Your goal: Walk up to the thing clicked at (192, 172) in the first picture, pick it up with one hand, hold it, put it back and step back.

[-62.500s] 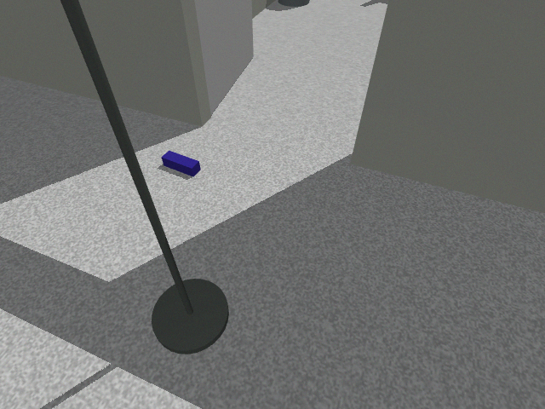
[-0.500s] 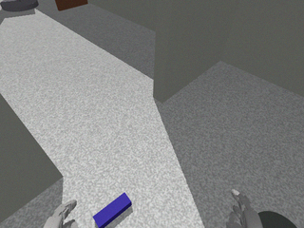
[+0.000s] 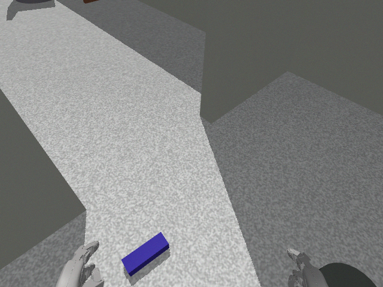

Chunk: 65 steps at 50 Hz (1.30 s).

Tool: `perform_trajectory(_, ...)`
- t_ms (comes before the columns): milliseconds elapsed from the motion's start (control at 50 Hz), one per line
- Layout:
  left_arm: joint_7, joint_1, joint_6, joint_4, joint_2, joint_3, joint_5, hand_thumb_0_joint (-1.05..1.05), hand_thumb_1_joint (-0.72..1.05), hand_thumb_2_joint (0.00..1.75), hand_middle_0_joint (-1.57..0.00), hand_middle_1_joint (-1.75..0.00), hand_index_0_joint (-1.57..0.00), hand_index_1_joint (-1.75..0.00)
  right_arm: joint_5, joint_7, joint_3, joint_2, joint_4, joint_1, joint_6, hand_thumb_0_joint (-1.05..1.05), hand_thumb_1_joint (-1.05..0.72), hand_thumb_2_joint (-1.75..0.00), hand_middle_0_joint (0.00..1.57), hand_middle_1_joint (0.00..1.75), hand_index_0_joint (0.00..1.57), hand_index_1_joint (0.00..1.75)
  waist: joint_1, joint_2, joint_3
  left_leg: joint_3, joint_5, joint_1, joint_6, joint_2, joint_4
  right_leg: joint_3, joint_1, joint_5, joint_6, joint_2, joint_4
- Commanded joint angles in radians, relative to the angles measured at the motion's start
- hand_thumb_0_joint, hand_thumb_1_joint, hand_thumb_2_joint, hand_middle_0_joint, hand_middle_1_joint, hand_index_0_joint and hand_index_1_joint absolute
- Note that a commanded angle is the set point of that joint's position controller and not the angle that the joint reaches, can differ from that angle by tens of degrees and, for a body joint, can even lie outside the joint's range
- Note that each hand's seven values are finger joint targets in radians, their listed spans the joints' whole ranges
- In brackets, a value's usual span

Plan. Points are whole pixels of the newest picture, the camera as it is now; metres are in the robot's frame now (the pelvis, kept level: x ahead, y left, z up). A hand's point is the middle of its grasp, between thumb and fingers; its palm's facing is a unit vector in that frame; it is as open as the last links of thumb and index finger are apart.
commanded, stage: stand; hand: left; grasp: from above
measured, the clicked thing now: (146, 253) +0.40 +0.20 -0.69
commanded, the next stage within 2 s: none
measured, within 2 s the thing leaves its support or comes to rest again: neither
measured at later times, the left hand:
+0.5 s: hand out of the picture +0.04 +0.24 -0.12, palm faces +0.01 -0.95 -0.30, open 7.4 cm
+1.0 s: hand out of the picture +0.02 +0.24 -0.11, palm faces -0.02 -0.95 -0.32, open 7.4 cm
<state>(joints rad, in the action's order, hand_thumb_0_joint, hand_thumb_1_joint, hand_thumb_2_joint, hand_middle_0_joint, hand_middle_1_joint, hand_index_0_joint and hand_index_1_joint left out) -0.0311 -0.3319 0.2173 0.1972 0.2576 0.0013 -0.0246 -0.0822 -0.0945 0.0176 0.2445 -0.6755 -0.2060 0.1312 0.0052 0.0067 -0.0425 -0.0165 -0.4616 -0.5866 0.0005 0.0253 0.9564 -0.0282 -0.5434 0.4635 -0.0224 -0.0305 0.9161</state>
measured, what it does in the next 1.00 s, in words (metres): rises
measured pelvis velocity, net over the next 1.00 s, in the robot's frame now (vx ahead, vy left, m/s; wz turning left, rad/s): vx -0.02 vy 0.00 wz -0.02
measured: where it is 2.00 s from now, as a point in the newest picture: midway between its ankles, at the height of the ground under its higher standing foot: outside the picture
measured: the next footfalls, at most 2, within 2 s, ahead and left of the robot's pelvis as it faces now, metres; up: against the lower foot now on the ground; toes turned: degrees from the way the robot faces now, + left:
none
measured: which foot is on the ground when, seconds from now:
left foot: down 0.00-1.00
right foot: down 0.00-1.00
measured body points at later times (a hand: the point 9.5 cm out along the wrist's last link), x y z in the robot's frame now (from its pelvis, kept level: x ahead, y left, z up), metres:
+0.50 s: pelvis -0.01 +0.02 +0.05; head -0.01 +0.03 +0.50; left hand +0.04 +0.29 -0.09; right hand +0.06 -0.26 -0.08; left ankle +0.02 +0.12 -0.69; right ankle +0.00 -0.14 -0.69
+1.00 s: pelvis -0.02 +0.00 +0.06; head -0.02 +0.00 +0.51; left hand +0.03 +0.28 -0.08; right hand +0.03 -0.29 -0.09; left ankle +0.02 +0.12 -0.69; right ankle +0.00 -0.14 -0.69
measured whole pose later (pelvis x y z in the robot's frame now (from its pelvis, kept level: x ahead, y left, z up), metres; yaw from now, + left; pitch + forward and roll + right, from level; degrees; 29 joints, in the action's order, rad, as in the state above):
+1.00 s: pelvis -0.02 +0.00 +0.06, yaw -1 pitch -4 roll +0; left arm -0.02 -0.19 0.00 1.13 0.29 0.02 -0.03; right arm -0.03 0.00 -0.04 0.31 -1.12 -0.16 -0.01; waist 0.00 0.01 0.07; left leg 0.03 -0.17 -0.15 0.00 0.01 0.39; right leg 0.00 -0.14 0.18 -0.03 -0.04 0.39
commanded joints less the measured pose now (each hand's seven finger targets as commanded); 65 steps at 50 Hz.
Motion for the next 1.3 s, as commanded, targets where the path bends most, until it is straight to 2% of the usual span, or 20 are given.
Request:
perform_trajectory(0, -0.008, 0.086, -0.167, 0.173, 0.183, 0.091, -0.036, 0.0, 0.9, 0.9, -0.2, -0.3, -0.2, -0.3, 0.017, 0.057, -0.096, 0.193, 0.0, 0.029, -0.035, 0.0, -0.9, -0.9, 0.2, 0.3, 0.2, 0.3, 0.011, -0.044, -0.104, -0.036, 0.269, 0.197, 0.06, 0.003, -0.233, 0.119, 0.177, -0.248, 0.088, -0.064, -0.207)
perform_trajectory(40, -0.008, 0.098, -0.179, 0.256, 0.182, 0.09, -0.023, 0.0, 0.9, 0.9, -0.2, -0.3, -0.2, -0.3, 0.03, 0.074, -0.108, 0.189, -0.02, 0.069, -0.043, 0.0, -0.9, -0.9, 0.2, 0.3, 0.2, 0.3, 0.026, -0.05, -0.089, -0.041, 0.249, 0.213, 0.054, 0.003, -0.245, 0.116, 0.183, -0.227, 0.074, -0.069, -0.263)
perform_trajectory(120, -0.01, 0.152, -0.211, 0.409, 0.186, 0.089, -0.024, 0.0, 0.9, 0.9, -0.2, -0.3, -0.2, -0.3, 0.026, 0.082, -0.111, 0.186, -0.097, 0.063, -0.065, 0.0, -0.9, -0.9, 0.2, 0.3, 0.2, 0.3, 0.011, -0.021, -0.051, -0.049, 0.227, 0.273, 0.055, 0.013, -0.324, 0.112, 0.198, -0.216, 0.061, -0.073, -0.327)
perform_trajectory(240, -0.014, 0.133, -0.231, 0.591, 0.186, 0.083, -0.015, 0.0, 0.9, 0.9, -0.2, -0.3, -0.2, -0.3, 0.036, 0.07, -0.109, 0.195, -0.191, 0.062, -0.084, 0.0, -0.9, -0.9, 0.2, 0.3, 0.2, 0.3, 0.014, 0.008, -0.03, -0.069, 0.394, 0.369, 0.045, 0.044, -0.422, 0.083, 0.309, -0.392, 0.046, -0.073, -0.395)
perform_trajectory(280, -0.013, 0.147, -0.23, 0.634, 0.184, 0.078, -0.01, 0.0, 0.9, 0.9, -0.2, -0.3, -0.2, -0.3, 0.038, 0.064, -0.107, 0.208, -0.222, 0.053, -0.09, 0.0, -0.9, -0.9, 0.2, 0.3, 0.2, 0.3, 0.006, 0.013, 0.002, -0.074, 0.372, 0.382, 0.038, 0.052, -0.479, 0.082, 0.322, -0.371, 0.044, -0.068, -0.428)
perform_trajectory(360, -0.011, 0.143, -0.226, 0.716, 0.18, 0.071, -0.009, 0.0, 0.9, 0.9, -0.2, -0.3, -0.2, -0.3, 0.041, 0.062, -0.109, 0.233, -0.269, 0.069, -0.099, 0.0, -0.9, -0.9, 0.2, 0.3, 0.2, 0.3, 0.013, 0.057, 0.067, -0.116, 0.203, 0.35, 0.037, 0.076, -0.61, 0.063, 0.368, -0.262, 0.033, -0.054, -0.483)
perform_trajectory(380, -0.011, 0.134, -0.229, 0.735, 0.186, 0.072, -0.008, 0.0, 0.9, 0.9, -0.2, -0.3, -0.2, -0.3, 0.043, 0.062, -0.108, 0.229, -0.277, 0.076, -0.098, 0.0, -0.9, -0.9, 0.2, 0.3, 0.2, 0.3, 0.019, 0.032, 0.052, -0.099, 0.26, 0.38, 0.036, 0.071, -0.597, 0.072, 0.387, -0.303, 0.035, -0.065, -0.498)
perform_trajectory(460, -0.01, 0.141, -0.231, 0.785, 0.187, 0.068, -0.009, 0.0, 0.9, 0.9, -0.2, -0.3, -0.2, -0.3, 0.049, 0.061, -0.106, 0.23, -0.315, 0.066, -0.097, 0.0, -0.9, -0.9, 0.2, 0.3, 0.2, 0.3, 0.011, 0.036, 0.06, -0.101, 0.299, 0.436, 0.03, 0.08, -0.641, 0.069, 0.385, -0.31, 0.027, -0.067, -0.527)
perform_trajectory(500, -0.008, 0.144, -0.23, 0.807, 0.187, 0.065, -0.01, 0.0, 0.9, 0.9, -0.2, -0.3, -0.2, -0.3, 0.049, 0.062, -0.105, 0.233, -0.327, 0.074, -0.099, 0.0, -0.9, -0.9, 0.2, 0.3, 0.2, 0.3, 0.011, 0.024, 0.096, -0.103, 0.219, 0.421, 0.027, 0.078, -0.677, 0.072, 0.38, -0.284, 0.026, -0.066, -0.546)
perform_trajectory(540, -0.008, 0.152, -0.234, 0.819, 0.193, 0.064, -0.011, 0.0, 0.9, 0.9, -0.2, -0.3, -0.2, -0.3, 0.051, 0.065, -0.105, 0.229, -0.335, 0.079, -0.103, 0.0, -0.9, -0.9, 0.2, 0.3, 0.2, 0.3, 0.009, 0.001, 0.092, -0.087, 0.247, 0.409, 0.027, 0.07, -0.667, 0.079, 0.405, -0.293, 0.026, -0.076, -0.565)
perform_trajectory(600, -0.006, 0.148, -0.233, 0.838, 0.194, 0.063, -0.01, 0.0, 0.9, 0.9, -0.2, -0.3, -0.2, -0.3, 0.051, 0.067, -0.105, 0.237, -0.351, 0.073, -0.106, 0.0, -0.9, -0.9, 0.2, 0.3, 0.2, 0.3, 0.007, 0.019, 0.102, -0.093, 0.175, 0.411, 0.025, 0.075, -0.691, 0.081, 0.396, -0.263, 0.023, -0.074, -0.583)
perform_trajectory(660, -0.005, 0.143, -0.237, 0.852, 0.201, 0.062, -0.011, 0.0, 0.9, 0.9, -0.2, -0.3, -0.2, -0.3, 0.053, 0.071, -0.102, 0.228, -0.357, 0.096, -0.106, 0.0, -0.9, -0.9, 0.2, 0.3, 0.2, 0.3, 0.012, -0.018, 0.102, -0.09, 0.192, 0.431, 0.023, 0.075, -0.689, 0.082, 0.379, -0.26, 0.023, -0.076, -0.596)
perform_trajectory(700, -0.005, 0.162, -0.239, 0.851, 0.21, 0.062, -0.011, 0.0, 0.9, 0.9, -0.2, -0.3, -0.2, -0.3, 0.055, 0.072, -0.102, 0.235, -0.364, 0.077, -0.107, 0.0, -0.9, -0.9, 0.2, 0.3, 0.2, 0.3, 0.0, -0.013, 0.095, -0.08, 0.197, 0.437, 0.024, 0.072, -0.687, 0.092, 0.381, -0.256, 0.023, -0.082, -0.611)
perform_trajectory(880, 0.001, 0.169, -0.237, 0.867, 0.233, 0.061, -0.006, 0.0, 0.9, 0.9, -0.2, -0.3, -0.2, -0.3, 0.057, 0.081, -0.092, 0.238, -0.379, 0.077, -0.119, 0.0, -0.9, -0.9, 0.2, 0.3, 0.2, 0.3, -0.004, -0.003, 0.13, -0.076, 0.067, 0.39, 0.022, 0.068, -0.691, 0.112, 0.33, -0.113, 0.028, -0.075, -0.643)
perform_trajectory(960, 0.001, 0.182, -0.243, 0.868, 0.231, 0.06, -0.004, 0.0, 0.9, 0.9, -0.2, -0.3, -0.2, -0.3, 0.058, 0.082, -0.087, 0.232, -0.383, 0.078, -0.114, 0.0, -0.9, -0.9, 0.2, 0.3, 0.2, 0.3, -0.009, -0.038, 0.092, -0.058, 0.182, 0.438, 0.023, 0.07, -0.659, 0.131, 0.342, -0.161, 0.033, -0.091, -0.648)
perform_trajectory(1020, 0.003, 0.181, -0.243, 0.873, 0.222, 0.058, 0.002, 0.0, 0.9, 0.9, -0.2, -0.3, -0.2, -0.3, 0.059, 0.079, -0.083, 0.242, -0.39, 0.084, -0.11, 0.0, -0.9, -0.9, 0.2, 0.3, 0.2, 0.3, -0.004, 0.007, 0.085, -0.061, 0.217, 0.437, 0.025, 0.082, -0.667, 0.117, 0.364, -0.251, 0.034, -0.085, -0.622)
perform_trajectory(1060, 0.003, 0.177, -0.245, 0.877, 0.227, 0.058, 0.005, 0.0, 0.9, 0.9, -0.2, -0.3, -0.2, -0.3, 0.061, 0.078, -0.081, 0.243, -0.39, 0.087, -0.105, 0.0, -0.9, -0.9, 0.2, 0.3, 0.2, 0.3, -0.003, -0.011, 0.046, -0.053, 0.307, 0.484, 0.024, 0.086, -0.653, 0.12, 0.383, -0.328, 0.037, -0.092, -0.619)
perform_trajectory(1140, 0.001, 0.189, -0.243, 0.884, 0.207, 0.052, 0.004, 0.0, 0.9, 0.9, -0.2, -0.3, -0.2, -0.3, 0.066, 0.077, -0.07, 0.225, -0.405, 0.08, -0.109, 0.0, -0.9, -0.9, 0.2, 0.3, 0.2, 0.3, -0.007, -0.021, 0.034, -0.041, 0.37, 0.485, 0.021, 0.085, -0.638, 0.109, 0.407, -0.393, 0.034, -0.09, -0.61)
perform_trajectory(1240, 0.002, 0.187, -0.237, 0.889, 0.196, 0.047, 0.005, 0.0, 0.9, 0.9, -0.2, -0.3, -0.2, -0.3, 0.066, 0.075, -0.063, 0.223, -0.418, 0.078, -0.116, 0.0, -0.9, -0.9, 0.2, 0.3, 0.2, 0.3, -0.006, -0.014, 0.078, -0.035, 0.323, 0.464, 0.018, 0.083, -0.648, 0.11, 0.383, -0.356, 0.029, -0.082, -0.628)
perform_trajectory(1280, 0.0, 0.192, -0.238, 0.89, 0.191, 0.048, 0.008, 0.0, 0.9, 0.9, -0.2, -0.3, -0.2, -0.3, 0.066, 0.074, -0.066, 0.22, -0.424, 0.066, -0.116, 0.0, -0.9, -0.9, 0.2, 0.3, 0.2, 0.3, -0.013, -0.013, 0.034, -0.028, 0.382, 0.496, 0.016, 0.087, -0.636, 0.112, 0.408, -0.421, 0.034, -0.09, -0.61)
